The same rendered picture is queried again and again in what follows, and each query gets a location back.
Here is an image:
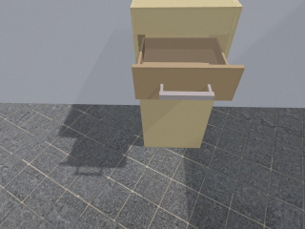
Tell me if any cabinet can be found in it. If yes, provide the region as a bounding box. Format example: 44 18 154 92
130 0 243 149

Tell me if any handle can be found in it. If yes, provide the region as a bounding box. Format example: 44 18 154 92
159 84 215 101

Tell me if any drawer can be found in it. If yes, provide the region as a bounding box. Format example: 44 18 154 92
132 37 245 101

